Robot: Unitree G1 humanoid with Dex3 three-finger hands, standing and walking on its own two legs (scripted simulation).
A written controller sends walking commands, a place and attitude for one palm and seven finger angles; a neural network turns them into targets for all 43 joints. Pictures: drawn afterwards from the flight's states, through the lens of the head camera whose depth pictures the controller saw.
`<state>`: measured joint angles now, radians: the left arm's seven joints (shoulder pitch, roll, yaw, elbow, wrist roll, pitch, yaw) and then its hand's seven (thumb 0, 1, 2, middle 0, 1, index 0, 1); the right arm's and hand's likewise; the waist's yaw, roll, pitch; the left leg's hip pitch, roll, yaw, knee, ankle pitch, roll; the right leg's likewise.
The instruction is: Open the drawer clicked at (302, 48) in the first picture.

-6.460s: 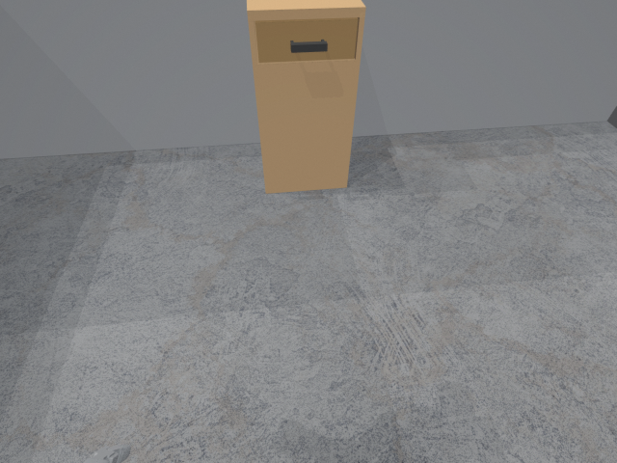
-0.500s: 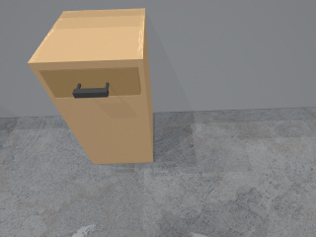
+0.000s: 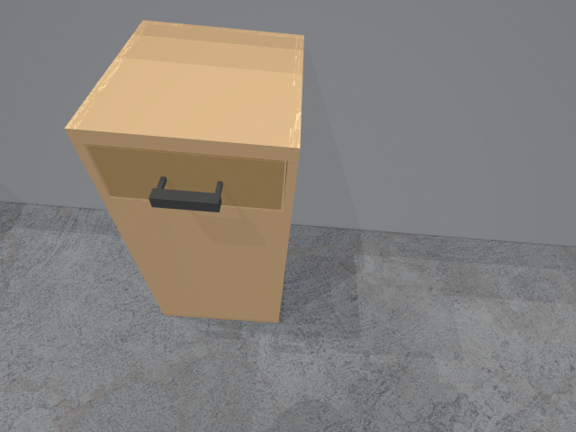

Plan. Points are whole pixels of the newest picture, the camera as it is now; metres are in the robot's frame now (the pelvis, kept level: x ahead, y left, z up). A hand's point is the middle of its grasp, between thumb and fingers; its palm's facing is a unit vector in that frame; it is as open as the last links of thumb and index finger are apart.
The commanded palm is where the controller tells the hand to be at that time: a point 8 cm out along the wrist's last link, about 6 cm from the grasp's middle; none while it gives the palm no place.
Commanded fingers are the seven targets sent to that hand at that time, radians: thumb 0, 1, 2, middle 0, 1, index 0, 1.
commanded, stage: come to a stop and stand still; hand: left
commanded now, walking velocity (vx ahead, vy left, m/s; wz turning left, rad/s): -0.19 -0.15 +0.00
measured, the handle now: (188, 191) +0.52 +0.25 -0.05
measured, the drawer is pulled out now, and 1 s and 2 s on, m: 0.00 0.00 0.00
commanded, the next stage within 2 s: look again from close up in 1.16 s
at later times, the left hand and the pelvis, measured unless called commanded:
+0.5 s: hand out of the picture +0.01 +0.11 -0.15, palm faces +0.02 -0.96 -0.27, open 7.3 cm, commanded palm none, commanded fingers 0.00 0.90 0.90 -0.20 -0.30 -0.20 -0.30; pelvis -0.03 -0.07 +0.01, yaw -1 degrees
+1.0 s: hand out of the picture -0.04 +0.15 -0.17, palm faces +0.04 -0.98 -0.20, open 7.3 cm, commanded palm none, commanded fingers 0.00 0.90 0.90 -0.20 -0.30 -0.20 -0.30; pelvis -0.03 -0.02 +0.00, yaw -1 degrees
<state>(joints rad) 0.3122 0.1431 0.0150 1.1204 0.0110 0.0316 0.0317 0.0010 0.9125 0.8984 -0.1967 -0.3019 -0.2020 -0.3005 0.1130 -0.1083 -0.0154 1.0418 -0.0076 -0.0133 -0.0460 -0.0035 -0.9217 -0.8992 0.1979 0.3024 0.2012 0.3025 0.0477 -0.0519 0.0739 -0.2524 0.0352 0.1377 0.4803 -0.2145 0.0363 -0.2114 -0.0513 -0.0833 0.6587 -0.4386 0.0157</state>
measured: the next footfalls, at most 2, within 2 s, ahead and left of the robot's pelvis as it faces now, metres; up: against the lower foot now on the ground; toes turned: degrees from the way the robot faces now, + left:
right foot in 0.28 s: -0.01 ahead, -0.17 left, +0.00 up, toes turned -4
left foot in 0.72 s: -0.02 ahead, +0.09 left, +0.00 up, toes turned +3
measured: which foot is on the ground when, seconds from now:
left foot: down 0.00-0.28, up 0.30-0.70, down 0.72-1.00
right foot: up 0.00-0.26, down 0.28-1.00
